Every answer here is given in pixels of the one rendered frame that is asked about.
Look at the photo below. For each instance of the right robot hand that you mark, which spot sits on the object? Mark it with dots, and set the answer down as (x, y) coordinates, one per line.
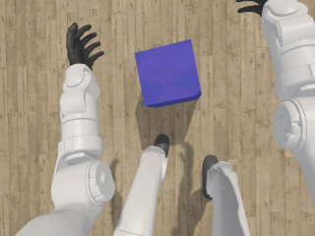
(258, 9)

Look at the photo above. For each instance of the robot left thigh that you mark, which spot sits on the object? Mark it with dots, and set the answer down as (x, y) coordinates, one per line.
(138, 214)

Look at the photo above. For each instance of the carton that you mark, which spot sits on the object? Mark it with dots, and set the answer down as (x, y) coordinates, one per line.
(168, 74)

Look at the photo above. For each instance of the robot left foot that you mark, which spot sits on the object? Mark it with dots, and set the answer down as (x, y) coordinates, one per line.
(162, 141)

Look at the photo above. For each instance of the left robot upper arm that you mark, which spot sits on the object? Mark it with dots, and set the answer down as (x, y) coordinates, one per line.
(79, 193)

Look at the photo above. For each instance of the right robot forearm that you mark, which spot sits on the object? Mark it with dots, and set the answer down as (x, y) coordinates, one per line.
(290, 33)

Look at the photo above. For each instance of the left robot forearm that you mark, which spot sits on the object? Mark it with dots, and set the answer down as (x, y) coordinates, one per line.
(80, 140)

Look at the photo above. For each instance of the left robot hand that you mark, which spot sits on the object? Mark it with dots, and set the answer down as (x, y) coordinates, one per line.
(77, 53)

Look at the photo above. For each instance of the right robot upper arm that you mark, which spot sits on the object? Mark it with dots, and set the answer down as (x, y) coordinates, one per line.
(294, 128)

